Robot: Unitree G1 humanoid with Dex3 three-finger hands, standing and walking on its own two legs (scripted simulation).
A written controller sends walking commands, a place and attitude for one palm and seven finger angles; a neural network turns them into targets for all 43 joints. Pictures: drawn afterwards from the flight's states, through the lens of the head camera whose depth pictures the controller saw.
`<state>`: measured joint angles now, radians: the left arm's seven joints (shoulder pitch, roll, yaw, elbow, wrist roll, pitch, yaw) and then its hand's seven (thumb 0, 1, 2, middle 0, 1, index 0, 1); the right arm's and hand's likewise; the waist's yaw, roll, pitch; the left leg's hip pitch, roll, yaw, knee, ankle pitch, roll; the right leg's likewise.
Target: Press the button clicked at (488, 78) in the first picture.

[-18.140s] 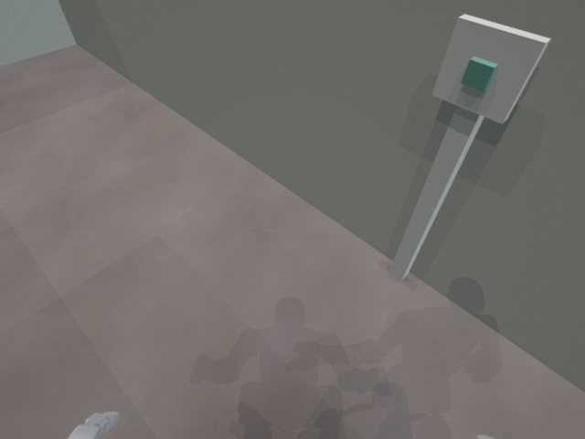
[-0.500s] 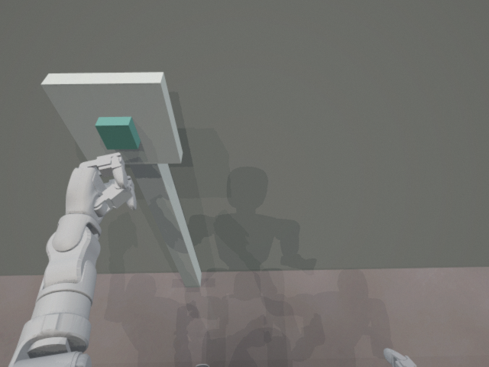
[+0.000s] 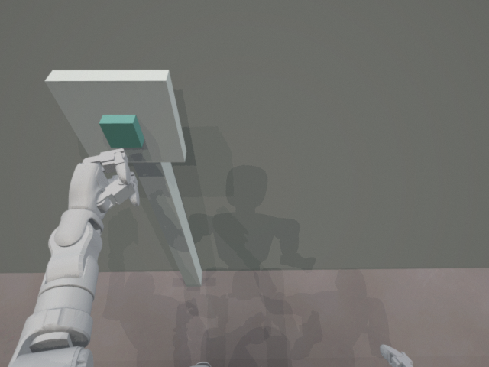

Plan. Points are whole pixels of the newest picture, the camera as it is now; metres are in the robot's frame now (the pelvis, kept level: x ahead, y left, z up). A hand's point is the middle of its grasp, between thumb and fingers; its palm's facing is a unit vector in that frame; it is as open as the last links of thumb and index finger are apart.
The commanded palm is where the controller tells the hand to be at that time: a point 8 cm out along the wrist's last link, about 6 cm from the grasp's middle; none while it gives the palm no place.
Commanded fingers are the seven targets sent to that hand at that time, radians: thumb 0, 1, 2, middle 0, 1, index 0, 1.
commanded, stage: aim a knuckle at the button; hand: left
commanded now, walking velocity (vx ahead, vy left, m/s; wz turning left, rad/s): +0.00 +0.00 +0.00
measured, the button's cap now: (123, 130) +0.47 +0.22 +0.13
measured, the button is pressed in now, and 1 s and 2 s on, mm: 0 9 0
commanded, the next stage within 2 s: press the button with the knuckle in 0.06 s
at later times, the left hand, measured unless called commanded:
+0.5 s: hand (138, 171) +0.40 +0.19 +0.11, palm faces +0.03 -1.00 -0.01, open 3.1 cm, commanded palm +0.37 +0.24 +0.10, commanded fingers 0.00 0.90 0.90 -1.30 -1.50 -1.30 -1.50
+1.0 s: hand (138, 162) +0.42 +0.19 +0.10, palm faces +0.04 -1.00 -0.01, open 2.9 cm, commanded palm +0.41 +0.24 +0.10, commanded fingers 0.00 0.90 0.90 -1.30 -1.50 -1.30 -1.50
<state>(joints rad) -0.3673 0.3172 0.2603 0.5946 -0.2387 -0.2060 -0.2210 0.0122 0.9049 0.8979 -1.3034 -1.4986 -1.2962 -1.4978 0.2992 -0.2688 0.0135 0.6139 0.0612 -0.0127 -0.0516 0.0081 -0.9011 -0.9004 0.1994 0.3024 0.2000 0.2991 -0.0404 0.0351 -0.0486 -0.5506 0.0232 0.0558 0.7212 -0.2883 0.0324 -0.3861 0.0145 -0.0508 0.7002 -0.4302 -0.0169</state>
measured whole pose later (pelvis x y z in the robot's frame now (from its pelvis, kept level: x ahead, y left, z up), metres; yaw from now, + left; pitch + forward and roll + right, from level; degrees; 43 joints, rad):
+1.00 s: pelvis -0.02 -0.01 -0.01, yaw +1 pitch +8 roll -1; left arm -0.67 0.39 0.30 0.94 -0.19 -0.28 -0.23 -0.01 0.80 0.92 -1.30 -1.50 -1.30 -1.50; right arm 0.33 -0.27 0.02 0.66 0.05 0.00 -0.05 0.01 -0.90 -0.90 0.20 0.30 0.20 0.30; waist -0.08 0.03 -0.04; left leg -0.63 0.03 0.03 0.76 -0.27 0.02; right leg -0.47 0.03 -0.07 0.75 -0.43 -0.03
